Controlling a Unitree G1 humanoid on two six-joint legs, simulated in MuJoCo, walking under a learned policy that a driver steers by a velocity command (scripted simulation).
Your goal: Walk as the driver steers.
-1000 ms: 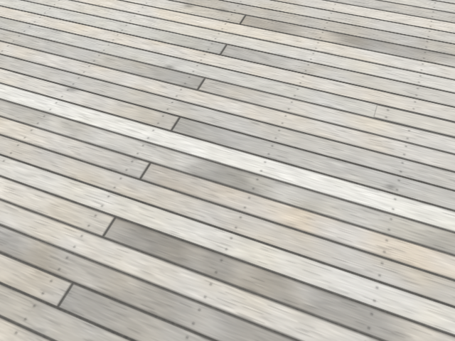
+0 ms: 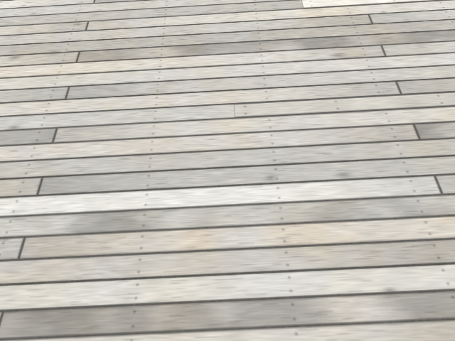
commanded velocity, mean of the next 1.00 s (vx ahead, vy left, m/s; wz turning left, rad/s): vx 0.35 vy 0.00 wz -0.26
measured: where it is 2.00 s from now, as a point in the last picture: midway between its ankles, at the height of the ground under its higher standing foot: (303, 211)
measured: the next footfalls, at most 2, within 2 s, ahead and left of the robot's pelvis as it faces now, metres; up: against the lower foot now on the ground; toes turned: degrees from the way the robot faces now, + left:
left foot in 0.14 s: +0.07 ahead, +0.15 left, +0.00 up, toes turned -12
right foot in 0.58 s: +0.20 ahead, -0.19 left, +0.00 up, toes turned -18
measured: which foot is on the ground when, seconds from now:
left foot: up 0.00-0.12, down 0.14-0.60, up 0.62-1.00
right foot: down 0.00-0.14, up 0.16-0.56, down 0.58-1.00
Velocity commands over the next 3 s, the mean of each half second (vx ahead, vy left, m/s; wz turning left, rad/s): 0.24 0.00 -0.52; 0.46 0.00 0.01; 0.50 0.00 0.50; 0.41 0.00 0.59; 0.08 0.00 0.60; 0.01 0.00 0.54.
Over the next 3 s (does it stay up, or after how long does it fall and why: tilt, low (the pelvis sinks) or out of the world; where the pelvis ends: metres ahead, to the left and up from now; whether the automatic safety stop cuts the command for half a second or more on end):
stays up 0.95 -0.12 -0.01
